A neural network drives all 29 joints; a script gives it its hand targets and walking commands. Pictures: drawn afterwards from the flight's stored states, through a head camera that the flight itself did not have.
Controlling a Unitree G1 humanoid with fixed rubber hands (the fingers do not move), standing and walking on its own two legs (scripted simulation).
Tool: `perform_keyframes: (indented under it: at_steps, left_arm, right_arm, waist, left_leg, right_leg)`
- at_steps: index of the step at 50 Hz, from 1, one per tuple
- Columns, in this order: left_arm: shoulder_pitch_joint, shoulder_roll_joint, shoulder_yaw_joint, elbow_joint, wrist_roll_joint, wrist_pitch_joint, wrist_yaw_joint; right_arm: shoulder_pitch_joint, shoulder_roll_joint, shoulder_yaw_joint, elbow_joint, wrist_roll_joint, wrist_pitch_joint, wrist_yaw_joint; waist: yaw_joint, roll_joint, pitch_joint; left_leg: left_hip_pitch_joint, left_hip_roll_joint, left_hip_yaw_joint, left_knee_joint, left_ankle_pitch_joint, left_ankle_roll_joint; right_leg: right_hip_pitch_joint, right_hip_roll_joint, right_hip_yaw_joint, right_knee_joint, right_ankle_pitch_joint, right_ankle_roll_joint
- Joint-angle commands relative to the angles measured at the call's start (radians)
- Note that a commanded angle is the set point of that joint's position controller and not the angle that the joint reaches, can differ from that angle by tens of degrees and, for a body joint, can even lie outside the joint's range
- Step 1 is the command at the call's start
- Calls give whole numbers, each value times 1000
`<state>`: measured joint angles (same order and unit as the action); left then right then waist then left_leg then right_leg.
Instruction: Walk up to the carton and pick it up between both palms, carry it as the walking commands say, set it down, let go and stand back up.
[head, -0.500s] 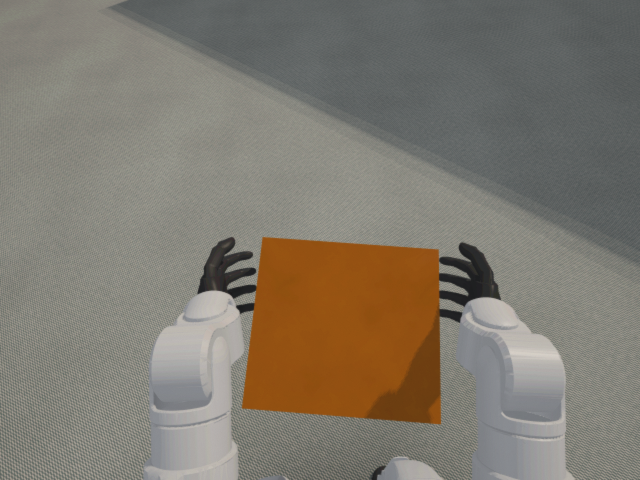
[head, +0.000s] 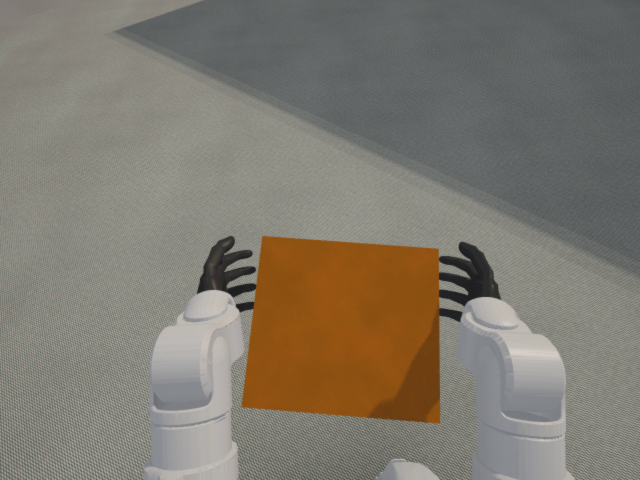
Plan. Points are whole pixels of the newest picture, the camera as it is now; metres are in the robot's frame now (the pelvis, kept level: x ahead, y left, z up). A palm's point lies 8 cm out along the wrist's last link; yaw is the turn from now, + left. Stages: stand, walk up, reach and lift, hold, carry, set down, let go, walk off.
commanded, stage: carry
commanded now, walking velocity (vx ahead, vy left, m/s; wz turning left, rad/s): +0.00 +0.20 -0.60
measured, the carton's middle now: (341, 327) +0.30 -0.01 +0.00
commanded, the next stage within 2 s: none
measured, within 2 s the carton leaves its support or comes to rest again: neither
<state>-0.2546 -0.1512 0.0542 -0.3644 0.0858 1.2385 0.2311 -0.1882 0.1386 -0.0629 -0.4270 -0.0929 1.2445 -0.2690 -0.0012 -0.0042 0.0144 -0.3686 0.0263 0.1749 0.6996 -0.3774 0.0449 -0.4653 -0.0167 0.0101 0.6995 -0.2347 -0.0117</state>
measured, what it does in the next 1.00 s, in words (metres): walks ahead, turning right: left foot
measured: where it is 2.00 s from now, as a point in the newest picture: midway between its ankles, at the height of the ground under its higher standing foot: (359, 479)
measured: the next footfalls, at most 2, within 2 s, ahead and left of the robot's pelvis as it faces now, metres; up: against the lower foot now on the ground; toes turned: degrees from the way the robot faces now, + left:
left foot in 0.66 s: +0.08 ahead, +0.13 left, +0.00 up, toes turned -4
right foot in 1.06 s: +0.11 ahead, -0.05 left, +0.00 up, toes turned -34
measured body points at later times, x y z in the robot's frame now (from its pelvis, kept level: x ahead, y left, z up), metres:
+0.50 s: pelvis +0.04 +0.02 -0.01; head +0.06 -0.01 +0.44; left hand +0.35 +0.10 +0.08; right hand +0.29 -0.18 +0.06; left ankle +0.01 +0.11 -0.69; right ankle +0.03 -0.09 -0.72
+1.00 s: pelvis +0.11 +0.07 -0.01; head +0.13 +0.05 +0.44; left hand +0.44 +0.05 +0.10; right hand +0.29 -0.20 +0.09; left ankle +0.04 +0.13 -0.72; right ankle +0.04 -0.03 -0.69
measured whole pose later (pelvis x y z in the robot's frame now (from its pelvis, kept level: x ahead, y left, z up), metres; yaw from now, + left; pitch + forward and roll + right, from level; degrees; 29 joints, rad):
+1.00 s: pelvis +0.11 +0.07 -0.01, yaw -29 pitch +3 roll +0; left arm -0.25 -0.15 0.05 -0.46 0.09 1.24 0.24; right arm -0.19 0.14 -0.06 -0.49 -0.09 1.24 -0.23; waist -0.01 0.02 -0.01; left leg -0.18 0.06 0.43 0.69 -0.57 0.08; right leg -0.52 -0.05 -0.04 1.02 -0.47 0.03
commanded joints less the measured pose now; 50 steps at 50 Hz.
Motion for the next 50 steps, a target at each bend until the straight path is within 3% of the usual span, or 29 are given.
perform_keyframes:
  at_steps: [1,3,4,5,7,8,10,12,17,18,19,20,21,22,24,26,28,29,30,31,32,33,34,35,39,41,44,48,50]
  left_arm:
    - [-395,-976,-608,-152,-389,-11,-271]
    - [-382,-991,-597,-176,-393,-24,-272]
    - [-390,-1005,-619,-208,-394,-34,-273]
    - [-412,-1000,-632,-225,-399,-32,-269]
    - [-488,-985,-657,-310,-408,-40,-260]
    - [-430,-975,-624,-265,-393,-30,-259]
    - [-463,-994,-645,-280,-417,-33,-260]
    - [-476,-985,-652,-292,-411,-32,-258]
    - [-351,-941,-562,-139,-379,11,-269]
    - [-346,-952,-548,-125,-376,10,-276]
    - [-327,-922,-520,-103,-368,5,-276]
    - [-355,-961,-550,-129,-381,-12,-279]
    - [-328,-966,-534,-91,-371,-13,-278]
    - [-338,-985,-541,-120,-378,-19,-283]
    - [-339,-1019,-552,-137,-388,-29,-285]
    - [-408,-1057,-608,-246,-426,-57,-283]
    - [-371,-1032,-614,-276,-404,-63,-267]
    - [-377,-1025,-624,-309,-407,-65,-263]
    - [-411,-1011,-639,-354,-417,-68,-253]
    - [-423,-1004,-654,-384,-420,-77,-242]
    - [-447,-970,-652,-419,-412,-76,-234]
    - [-449,-972,-654,-410,-409,-68,-231]
    - [-394,-963,-647,-343,-387,-54,-227]
    - [-414,-972,-683,-392,-408,-58,-227]
    - [-423,-1014,-663,-329,-404,-43,-237]
    - [-339,-998,-628,-249,-384,-22,-239]
    - [-311,-958,-585,-189,-357,5,-247]
    - [-272,-979,-563,-137,-363,20,-251]
    - [-223,-980,-549,-135,-352,18,-248]
  right_arm:
    - [-504,1023,624,-123,398,-21,292]
    - [-542,1055,649,-172,419,-31,290]
    - [-580,1063,665,-220,435,-43,295]
    - [-535,1057,637,-176,426,-39,298]
    - [-527,1041,623,-174,430,-45,307]
    - [-526,1036,626,-158,437,-37,306]
    - [-486,1043,606,-156,418,-39,300]
    - [-476,1024,601,-158,410,-40,306]
    - [-478,994,602,-92,383,-15,274]
    - [-518,1004,622,-111,394,-18,272]
    - [-468,1008,626,-86,382,-10,270]
    - [-523,1029,660,-156,410,-18,280]
    - [-557,1027,656,-166,417,-18,281]
    - [-608,1034,669,-230,434,-31,281]
    - [-594,1055,664,-227,440,-42,276]
    - [-581,1081,667,-270,455,-63,284]
    - [-570,1058,669,-297,469,-69,285]
    - [-534,1068,674,-288,470,-67,287]
    - [-471,1072,646,-253,461,-69,288]
    - [-483,1045,630,-271,467,-78,296]
    - [-457,1032,613,-239,467,-79,297]
    - [-433,1024,597,-230,457,-79,299]
    - [-363,1010,589,-169,430,-66,298]
    - [-362,1001,574,-204,425,-73,305]
    - [-469,998,597,-236,419,-68,304]
    - [-407,980,594,-194,391,-44,289]
    - [-451,963,623,-198,388,-22,276]
    - [-409,978,620,-164,382,-5,266]
    - [-432,966,622,-187,407,-4,271]
  waist:
    - [18,-234,-383]
    - [11,-202,-438]
    - [10,-133,-478]
    - [10,-34,-464]
    - [14,203,-440]
    - [15,215,-431]
    - [5,175,-433]
    - [10,162,-391]
    - [20,78,-342]
    - [33,-28,-367]
    - [10,-347,-403]
    - [17,-484,-398]
    - [22,-438,-394]
    - [26,-395,-389]
    - [30,-298,-383]
    - [27,-319,-488]
    - [33,-190,-521]
    - [26,-182,-537]
    - [14,-97,-574]
    - [13,81,-605]
    - [11,297,-588]
    - [11,388,-578]
    - [17,333,-535]
    - [13,307,-527]
    - [17,177,-395]
    - [12,82,-355]
    - [3,68,-303]
    - [7,124,-401]
    - [44,95,-462]
  left_leg:
    - [108,13,-152,-28,-130,-26]
    - [301,10,-77,-146,21,-28]
    - [374,37,-69,-155,75,-20]
    - [405,93,-66,-174,114,-10]
    - [457,294,-164,-178,431,63]
    - [443,343,-150,-154,533,110]
    - [414,298,-49,-131,553,107]
    - [404,284,-34,-126,512,97]
    - [186,281,14,88,553,68]
    - [75,251,29,215,531,19]
    - [-117,122,39,353,121,-61]
    - [-260,-37,-14,385,-318,-106]
    - [-250,-24,-130,375,-336,-102]
    - [-203,-14,-143,320,-317,-83]
    - [-166,-39,-157,219,-285,-70]
    - [-47,-45,-137,110,-187,-74]
    - [69,-31,-105,-24,-111,-48]
    - [152,-19,-88,-114,-49,-39]
    - [296,25,-68,-275,88,-27]
    - [518,149,-105,-312,360,19]
    - [717,335,-184,-193,929,104]
    - [730,443,-201,-135,1211,171]
    - [727,452,-153,-136,1256,172]
    - [624,406,-80,-191,1064,142]
    - [585,325,42,-161,958,90]
    - [557,313,51,-161,945,84]
    - [495,336,55,-126,886,74]
    - [509,330,74,46,1262,38]
    - [415,308,95,238,1289,-26]
  right_leg:
    - [24,-270,467,-391,-39,-88]
    - [20,-162,286,-299,183,-38]
    - [21,-130,227,-256,240,-20]
    - [-22,-99,147,-193,185,-8]
    - [-146,-8,-3,13,-85,20]
    - [-165,-9,-23,150,-235,18]
    - [-171,-29,-18,203,-201,3]
    - [-224,-38,-31,253,-176,-4]
    - [36,-48,34,-7,-147,-28]
    - [193,-92,136,-159,127,-50]
    - [350,-297,453,-188,683,-115]
    - [425,-360,674,-207,967,-195]
    - [425,-328,648,-198,996,-191]
    - [395,-292,560,-206,896,-161]
    - [391,-232,528,-220,826,-142]
    - [381,-188,452,-182,880,-137]
    - [342,-151,383,-157,810,-101]
    - [302,-140,342,-146,756,-83]
    - [234,-108,240,-99,601,-48]
    - [52,-46,102,14,237,-14]
    - [-211,16,-5,180,-249,10]
    - [-317,11,-65,374,-440,24]
    - [-352,-25,-61,481,-436,32]
    - [-301,-47,-87,553,-333,39]
    - [-333,-61,-140,553,-228,53]
    - [-295,-46,-165,505,-232,53]
    - [-225,-51,-183,373,-229,52]
    - [-49,15,-212,163,-236,12]
    - [105,18,-135,-61,-69,-15]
